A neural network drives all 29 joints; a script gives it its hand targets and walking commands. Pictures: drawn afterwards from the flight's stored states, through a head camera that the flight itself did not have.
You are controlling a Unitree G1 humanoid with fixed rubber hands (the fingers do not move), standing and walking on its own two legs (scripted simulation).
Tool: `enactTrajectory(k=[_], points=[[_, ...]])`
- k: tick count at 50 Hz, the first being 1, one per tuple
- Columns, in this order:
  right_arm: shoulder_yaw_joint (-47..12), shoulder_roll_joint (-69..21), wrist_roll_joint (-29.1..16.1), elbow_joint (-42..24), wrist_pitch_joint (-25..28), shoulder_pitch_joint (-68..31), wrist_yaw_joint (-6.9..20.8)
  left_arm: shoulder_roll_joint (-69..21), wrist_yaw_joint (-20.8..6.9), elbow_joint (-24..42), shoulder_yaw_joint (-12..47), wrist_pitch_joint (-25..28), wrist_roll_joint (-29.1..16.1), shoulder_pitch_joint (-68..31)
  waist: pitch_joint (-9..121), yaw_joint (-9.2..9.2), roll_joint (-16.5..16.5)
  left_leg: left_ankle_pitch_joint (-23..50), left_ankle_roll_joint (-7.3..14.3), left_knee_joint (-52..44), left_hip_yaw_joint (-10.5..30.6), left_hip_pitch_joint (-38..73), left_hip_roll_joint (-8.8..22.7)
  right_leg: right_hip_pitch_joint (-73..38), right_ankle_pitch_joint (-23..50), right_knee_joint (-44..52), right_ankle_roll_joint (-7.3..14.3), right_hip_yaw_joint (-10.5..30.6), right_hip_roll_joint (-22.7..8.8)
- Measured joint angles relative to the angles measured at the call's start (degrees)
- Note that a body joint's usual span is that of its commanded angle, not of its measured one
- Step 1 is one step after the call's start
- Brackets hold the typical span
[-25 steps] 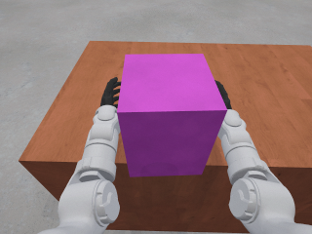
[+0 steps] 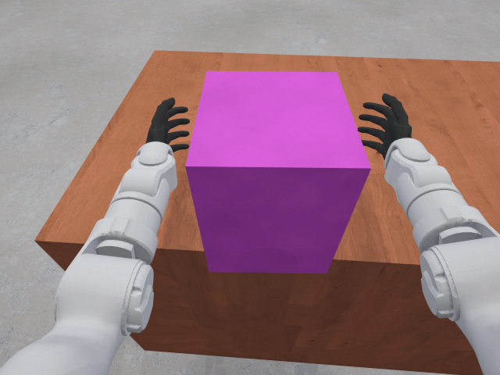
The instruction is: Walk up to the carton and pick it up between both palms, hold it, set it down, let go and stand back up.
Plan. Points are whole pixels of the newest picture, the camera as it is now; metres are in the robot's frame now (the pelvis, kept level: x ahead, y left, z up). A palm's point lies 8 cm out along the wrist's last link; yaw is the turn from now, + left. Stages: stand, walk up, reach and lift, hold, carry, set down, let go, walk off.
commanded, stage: set down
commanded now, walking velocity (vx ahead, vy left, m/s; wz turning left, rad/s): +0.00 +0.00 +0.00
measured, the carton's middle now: (269, 177) +0.42 -0.02 +0.12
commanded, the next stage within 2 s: none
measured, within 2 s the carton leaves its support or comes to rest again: neither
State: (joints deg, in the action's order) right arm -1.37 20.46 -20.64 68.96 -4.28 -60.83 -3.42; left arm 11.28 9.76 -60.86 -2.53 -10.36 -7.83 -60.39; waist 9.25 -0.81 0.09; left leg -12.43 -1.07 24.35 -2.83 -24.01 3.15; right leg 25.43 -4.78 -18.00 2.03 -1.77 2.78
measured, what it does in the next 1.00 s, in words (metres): stands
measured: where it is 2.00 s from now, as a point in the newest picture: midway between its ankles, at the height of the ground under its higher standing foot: outside the picture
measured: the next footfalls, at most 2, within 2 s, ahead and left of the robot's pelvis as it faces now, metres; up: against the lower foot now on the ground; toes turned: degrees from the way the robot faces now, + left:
none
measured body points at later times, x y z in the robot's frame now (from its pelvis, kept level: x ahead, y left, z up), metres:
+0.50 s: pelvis -0.01 -0.01 +0.00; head +0.02 +0.00 +0.45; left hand +0.48 +0.16 +0.25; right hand +0.47 -0.22 +0.24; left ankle -0.02 +0.12 -0.74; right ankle +0.03 -0.10 -0.74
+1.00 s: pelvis +0.00 +0.00 +0.01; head +0.00 +0.01 +0.46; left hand +0.45 +0.18 +0.24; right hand +0.44 -0.24 +0.25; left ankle -0.02 +0.12 -0.74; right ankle +0.03 -0.10 -0.74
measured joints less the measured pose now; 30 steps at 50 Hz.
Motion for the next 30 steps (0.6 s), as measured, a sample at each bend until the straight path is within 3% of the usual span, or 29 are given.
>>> enactTrajectory(k=[5,14,30], points=[[-1.52,1.65,-2.44,-1.61,-3.91,-2.47,0.06,2.37,-1.12,1.07,1.54,-3.59,-3.18,-2.79,0.13,-0.49,-0.09,0.77,-0.11,-0.74,0.3,0.01,-0.23,0.46,0.11,-0.39,0.22,-0.09,-0.13],[-2.15,1.79,-3.49,-3.97,-10.21,-6.47,-1.36,5.21,-2.55,1.68,1.57,-9.2,-4.7,-7.56,-0.73,-1.54,-0.63,2.12,-0.38,-2.77,0.87,1.98,-0.69,-0.76,0.2,-0.36,0.55,-0.21,-0.4],[-3.24,4.09,-6.63,-4.24,-15.27,-11.44,-1.53,9.01,-3.43,5.31,2.27,-17.39,-6.63,-11.39,-1.15,-2.65,-0.3,1.7,-0.52,-2.89,2.21,4.25,-0.61,-4.1,0.32,1.36,0.59,-0.86,-0.11]])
